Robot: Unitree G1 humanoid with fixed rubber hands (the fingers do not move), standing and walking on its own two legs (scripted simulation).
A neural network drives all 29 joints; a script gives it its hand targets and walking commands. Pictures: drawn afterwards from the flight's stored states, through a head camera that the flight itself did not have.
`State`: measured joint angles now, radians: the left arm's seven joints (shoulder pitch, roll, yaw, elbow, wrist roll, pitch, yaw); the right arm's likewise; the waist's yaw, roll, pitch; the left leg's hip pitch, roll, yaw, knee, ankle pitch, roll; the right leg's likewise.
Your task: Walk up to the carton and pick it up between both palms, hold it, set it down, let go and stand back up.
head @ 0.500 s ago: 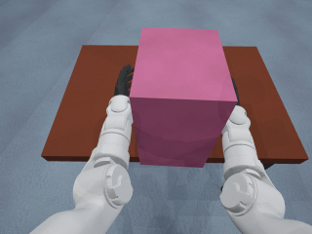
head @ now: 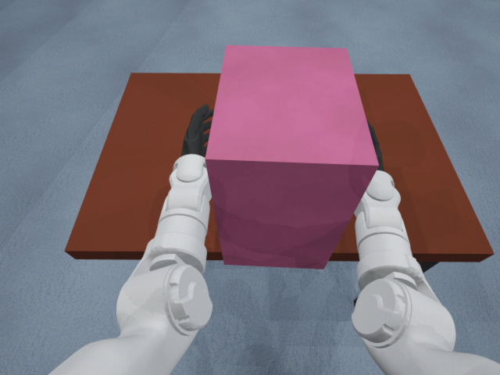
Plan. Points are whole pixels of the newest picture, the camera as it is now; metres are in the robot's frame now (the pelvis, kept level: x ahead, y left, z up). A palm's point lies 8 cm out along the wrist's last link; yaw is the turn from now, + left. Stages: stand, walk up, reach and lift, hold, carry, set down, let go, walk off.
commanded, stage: set down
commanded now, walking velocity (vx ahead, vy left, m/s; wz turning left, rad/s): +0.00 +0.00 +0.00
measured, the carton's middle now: (279, 167) +0.43 -0.07 +0.05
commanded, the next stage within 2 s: none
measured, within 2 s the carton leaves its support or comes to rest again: neither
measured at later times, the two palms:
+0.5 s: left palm (183, 149) +0.47 +0.10 +0.07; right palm (361, 149) +0.44 -0.21 +0.07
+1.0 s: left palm (165, 105) +0.47 +0.10 +0.18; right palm (418, 104) +0.42 -0.25 +0.18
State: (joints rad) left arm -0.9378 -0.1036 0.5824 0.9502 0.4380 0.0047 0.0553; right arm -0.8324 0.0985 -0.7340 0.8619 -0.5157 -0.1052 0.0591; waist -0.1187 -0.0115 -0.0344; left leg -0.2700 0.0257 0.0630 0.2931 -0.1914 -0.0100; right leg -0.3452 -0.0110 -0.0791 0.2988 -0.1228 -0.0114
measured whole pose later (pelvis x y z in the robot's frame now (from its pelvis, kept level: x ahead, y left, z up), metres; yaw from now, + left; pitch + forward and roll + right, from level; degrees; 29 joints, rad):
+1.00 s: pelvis -0.05 -0.02 -0.02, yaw +0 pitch +21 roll +1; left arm -1.40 0.30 -0.06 1.46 -0.28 0.07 0.13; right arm -1.31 -0.31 -0.09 1.31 0.25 0.13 -0.08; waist -0.11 -0.01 -0.25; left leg -0.64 0.04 0.03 0.43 -0.16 -0.03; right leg -0.71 0.01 -0.06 0.42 -0.08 -0.05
